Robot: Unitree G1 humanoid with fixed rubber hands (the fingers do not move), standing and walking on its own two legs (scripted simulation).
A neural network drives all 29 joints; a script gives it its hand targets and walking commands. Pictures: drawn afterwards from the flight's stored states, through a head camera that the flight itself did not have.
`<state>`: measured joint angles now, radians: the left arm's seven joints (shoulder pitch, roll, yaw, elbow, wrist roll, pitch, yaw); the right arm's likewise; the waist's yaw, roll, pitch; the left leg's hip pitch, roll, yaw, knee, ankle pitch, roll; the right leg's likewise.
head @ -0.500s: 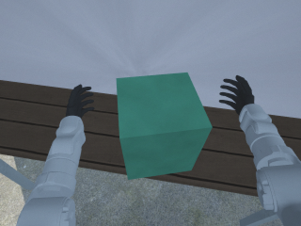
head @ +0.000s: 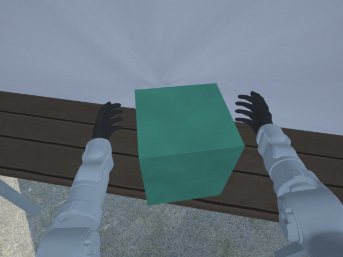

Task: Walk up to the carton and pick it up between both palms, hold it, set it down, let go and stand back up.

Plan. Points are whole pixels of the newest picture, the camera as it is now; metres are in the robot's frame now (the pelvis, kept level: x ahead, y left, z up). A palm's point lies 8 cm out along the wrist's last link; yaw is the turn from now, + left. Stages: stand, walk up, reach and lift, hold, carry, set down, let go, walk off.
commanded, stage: reach and lift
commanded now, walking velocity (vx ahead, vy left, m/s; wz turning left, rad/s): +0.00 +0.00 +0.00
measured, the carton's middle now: (180, 146) +0.40 +0.04 +0.01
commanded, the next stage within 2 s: none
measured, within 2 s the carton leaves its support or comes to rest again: leaves its support in 1.66 s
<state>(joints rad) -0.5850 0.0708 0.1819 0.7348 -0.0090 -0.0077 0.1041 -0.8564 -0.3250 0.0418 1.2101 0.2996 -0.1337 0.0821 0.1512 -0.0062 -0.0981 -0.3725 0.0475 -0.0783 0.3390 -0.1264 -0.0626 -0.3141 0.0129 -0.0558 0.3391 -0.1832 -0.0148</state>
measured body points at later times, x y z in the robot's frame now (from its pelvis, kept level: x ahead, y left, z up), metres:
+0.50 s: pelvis +0.00 +0.00 +0.00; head +0.03 +0.00 +0.45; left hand +0.38 +0.21 +0.08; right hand +0.45 -0.12 +0.08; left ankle +0.02 +0.16 -0.75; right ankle -0.02 -0.11 -0.75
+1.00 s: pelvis +0.00 +0.00 +0.00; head +0.03 +0.00 +0.45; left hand +0.38 +0.20 +0.08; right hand +0.45 -0.11 +0.08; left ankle +0.02 +0.16 -0.75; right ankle -0.02 -0.11 -0.75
